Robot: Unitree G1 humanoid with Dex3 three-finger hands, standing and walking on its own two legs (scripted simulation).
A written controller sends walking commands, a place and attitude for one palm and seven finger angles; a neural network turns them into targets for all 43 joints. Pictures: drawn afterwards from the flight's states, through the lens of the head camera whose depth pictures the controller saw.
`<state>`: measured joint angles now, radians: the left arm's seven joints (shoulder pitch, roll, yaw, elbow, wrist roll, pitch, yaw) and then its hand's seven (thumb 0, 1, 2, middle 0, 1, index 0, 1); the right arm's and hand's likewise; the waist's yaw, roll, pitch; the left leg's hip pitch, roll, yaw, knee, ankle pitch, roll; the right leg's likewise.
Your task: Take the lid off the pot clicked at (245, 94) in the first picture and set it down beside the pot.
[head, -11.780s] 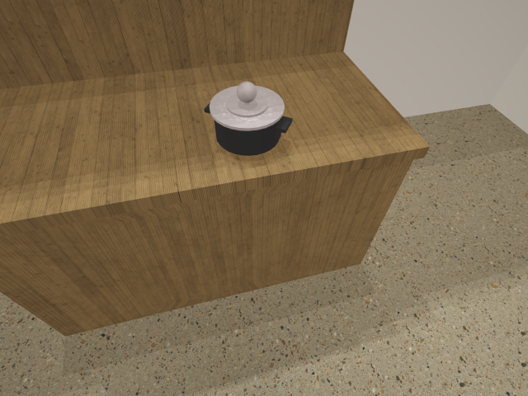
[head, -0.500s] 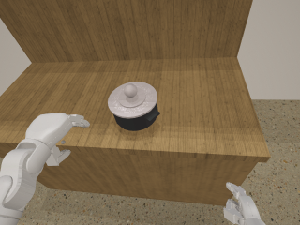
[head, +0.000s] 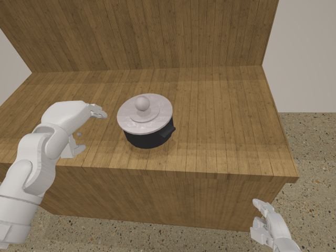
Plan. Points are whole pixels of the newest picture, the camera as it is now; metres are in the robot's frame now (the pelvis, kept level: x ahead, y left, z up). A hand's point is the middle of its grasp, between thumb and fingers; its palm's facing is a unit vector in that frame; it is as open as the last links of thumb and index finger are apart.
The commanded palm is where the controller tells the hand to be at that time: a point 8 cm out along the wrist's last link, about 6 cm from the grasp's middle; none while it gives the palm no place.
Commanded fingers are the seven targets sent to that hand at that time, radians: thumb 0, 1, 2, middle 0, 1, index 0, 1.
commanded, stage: move the open hand above the knob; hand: left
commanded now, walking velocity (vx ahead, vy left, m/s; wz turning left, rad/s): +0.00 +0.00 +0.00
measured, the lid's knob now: (142, 103) +0.53 +0.14 +0.05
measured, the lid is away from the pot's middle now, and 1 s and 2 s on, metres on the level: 0.00 0.00 0.00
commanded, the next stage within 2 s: none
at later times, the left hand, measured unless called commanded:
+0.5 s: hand (109, 120) +0.39 +0.18 +0.12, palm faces -0.28 -0.01 -0.96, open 10.5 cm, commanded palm +0.38 +0.20 +0.20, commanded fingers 0.00 -0.35 1.44 -0.80 -0.08 -0.80 -0.08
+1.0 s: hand (123, 100) +0.45 +0.16 +0.13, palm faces -0.24 -0.04 -0.97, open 10.5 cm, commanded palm +0.44 +0.16 +0.20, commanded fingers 0.00 -0.35 1.44 -0.80 -0.08 -0.80 -0.08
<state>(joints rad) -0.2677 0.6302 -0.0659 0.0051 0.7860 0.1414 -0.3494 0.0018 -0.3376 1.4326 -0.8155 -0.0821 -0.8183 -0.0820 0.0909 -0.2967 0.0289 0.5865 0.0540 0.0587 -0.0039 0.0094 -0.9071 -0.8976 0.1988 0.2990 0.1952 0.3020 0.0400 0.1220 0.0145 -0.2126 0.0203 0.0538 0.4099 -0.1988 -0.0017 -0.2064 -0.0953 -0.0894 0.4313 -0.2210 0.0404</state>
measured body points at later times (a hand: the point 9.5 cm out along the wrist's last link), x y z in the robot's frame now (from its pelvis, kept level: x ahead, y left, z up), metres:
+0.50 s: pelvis +0.02 +0.00 +0.00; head +0.04 -0.05 +0.44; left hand +0.40 +0.18 +0.17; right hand +0.19 -0.25 -0.12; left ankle +0.01 +0.12 -0.74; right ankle +0.00 -0.14 -0.74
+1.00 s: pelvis +0.02 +0.00 +0.00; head +0.05 -0.05 +0.44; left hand +0.46 +0.16 +0.19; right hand +0.18 -0.24 -0.13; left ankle +0.01 +0.12 -0.74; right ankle +0.00 -0.14 -0.74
